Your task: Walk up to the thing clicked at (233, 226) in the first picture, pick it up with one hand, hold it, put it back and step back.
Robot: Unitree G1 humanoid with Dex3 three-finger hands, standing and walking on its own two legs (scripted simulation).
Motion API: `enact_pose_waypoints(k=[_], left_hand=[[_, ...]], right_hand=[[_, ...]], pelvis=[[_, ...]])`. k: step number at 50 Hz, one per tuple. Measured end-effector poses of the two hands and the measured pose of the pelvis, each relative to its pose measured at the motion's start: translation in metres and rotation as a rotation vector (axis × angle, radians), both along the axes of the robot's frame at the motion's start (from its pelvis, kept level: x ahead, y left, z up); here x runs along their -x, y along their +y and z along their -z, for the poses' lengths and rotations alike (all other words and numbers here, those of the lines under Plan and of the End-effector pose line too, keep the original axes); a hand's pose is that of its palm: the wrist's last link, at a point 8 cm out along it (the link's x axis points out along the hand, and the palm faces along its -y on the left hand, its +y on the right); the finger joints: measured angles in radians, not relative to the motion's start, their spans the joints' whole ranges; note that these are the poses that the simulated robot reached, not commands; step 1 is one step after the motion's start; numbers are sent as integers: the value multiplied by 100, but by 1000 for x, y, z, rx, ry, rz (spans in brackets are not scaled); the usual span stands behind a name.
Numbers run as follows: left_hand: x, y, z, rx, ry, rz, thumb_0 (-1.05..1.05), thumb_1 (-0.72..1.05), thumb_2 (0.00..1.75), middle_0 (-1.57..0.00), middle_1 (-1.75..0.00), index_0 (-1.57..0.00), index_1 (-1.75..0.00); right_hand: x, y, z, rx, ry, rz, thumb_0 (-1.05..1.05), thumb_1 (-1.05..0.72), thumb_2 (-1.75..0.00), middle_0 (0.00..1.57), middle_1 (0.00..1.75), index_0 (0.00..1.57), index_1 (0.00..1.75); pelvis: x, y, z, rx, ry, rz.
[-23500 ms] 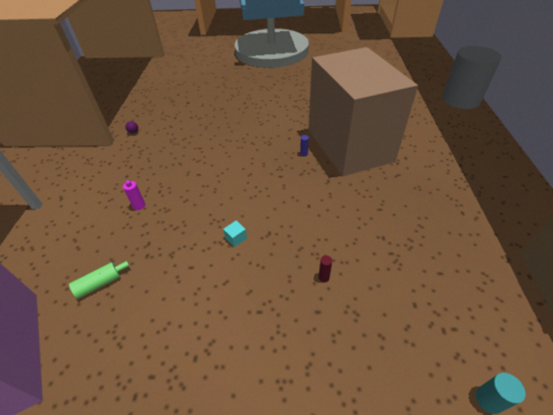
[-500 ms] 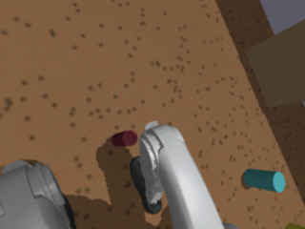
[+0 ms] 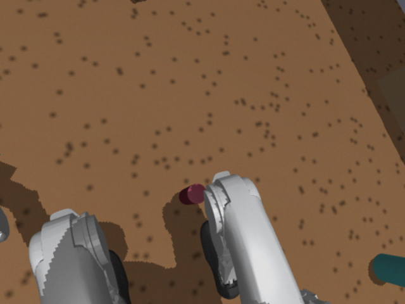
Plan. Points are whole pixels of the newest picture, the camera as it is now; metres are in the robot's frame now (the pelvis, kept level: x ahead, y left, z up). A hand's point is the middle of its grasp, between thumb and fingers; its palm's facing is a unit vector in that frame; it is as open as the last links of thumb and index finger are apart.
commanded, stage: lift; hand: left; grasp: from above
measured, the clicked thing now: out of the picture +0.44 +0.39 -0.18
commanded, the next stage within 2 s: hold in 1.66 s
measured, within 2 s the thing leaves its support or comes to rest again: neither
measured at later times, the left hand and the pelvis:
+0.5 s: hand out of the picture +0.37 +0.39 -0.03, palm faces -0.12 -0.40 -0.91, open 9.8 cm; pelvis +0.00 +0.00 +0.07, yaw +4 degrees
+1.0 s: hand out of the picture +0.33 +0.33 +0.17, palm faces -0.18 -0.41 -0.90, open 9.8 cm; pelvis +0.03 -0.01 +0.26, yaw +8 degrees
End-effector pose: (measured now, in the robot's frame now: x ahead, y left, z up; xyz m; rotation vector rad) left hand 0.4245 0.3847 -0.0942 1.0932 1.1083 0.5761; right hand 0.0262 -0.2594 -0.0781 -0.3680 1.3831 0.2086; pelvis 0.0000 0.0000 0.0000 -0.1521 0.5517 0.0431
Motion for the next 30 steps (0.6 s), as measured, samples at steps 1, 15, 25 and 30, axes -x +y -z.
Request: enact_pose_waypoints(k=[1, 15, 25, 30], left_hand=[[0, 0, -2, -1, -5, 1, -3, -4, 53, -66, -61, -74, -57], [26, 4, -56, 18, -32, -64, -2, -6, 53, -69, -58, -79, -50], [54, 5, -120, 3, -7, -25, -2, -7, 54, -70, -55, -81, -48], [68, -5, -153, 1, -6, 28, -2, -7, 53, -70, -52, -82, -46]], right_hand=[[-1, -1, 1, 0, -3, 2, 1, -90, -90, 20, 30, 20, 30], [-40, -2, -8, -7, -81, 53, 1, -92, -91, 20, 30, 20, 30], [-68, -1, -36, -17, -180, 75, 1, -92, -91, 20, 30, 20, 30], [-82, 1, -62, -13, -225, 91, 1, -92, -91, 20, 30, 20, 30]], pelvis=[[0, 0, 0, -2, 2, -1], [-3, 0, -30, -31, 56, -24], [2, -2, -70, -45, 44, -44], [3, -3, -100, -54, 33, -51]])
